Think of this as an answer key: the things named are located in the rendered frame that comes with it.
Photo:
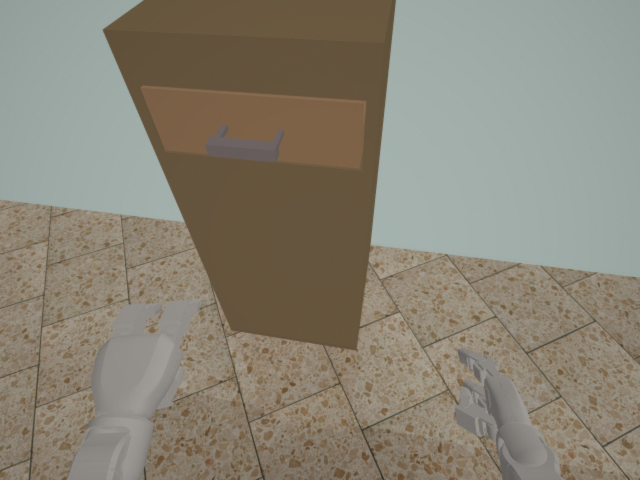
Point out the right robot hand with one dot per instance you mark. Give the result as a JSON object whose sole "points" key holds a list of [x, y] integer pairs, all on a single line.
{"points": [[496, 405]]}

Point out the left robot hand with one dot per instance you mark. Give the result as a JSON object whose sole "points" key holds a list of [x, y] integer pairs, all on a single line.
{"points": [[136, 373]]}

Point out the left robot forearm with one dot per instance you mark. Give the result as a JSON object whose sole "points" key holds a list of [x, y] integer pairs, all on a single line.
{"points": [[114, 447]]}

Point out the cabinet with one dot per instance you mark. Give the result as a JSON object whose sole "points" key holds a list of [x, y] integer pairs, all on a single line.
{"points": [[285, 245]]}

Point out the right robot forearm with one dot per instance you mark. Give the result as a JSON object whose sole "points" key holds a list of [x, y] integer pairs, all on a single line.
{"points": [[524, 454]]}

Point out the handle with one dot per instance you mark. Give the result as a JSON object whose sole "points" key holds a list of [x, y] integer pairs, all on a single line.
{"points": [[219, 146]]}

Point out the drawer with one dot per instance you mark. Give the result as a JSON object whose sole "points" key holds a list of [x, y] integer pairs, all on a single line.
{"points": [[321, 131]]}

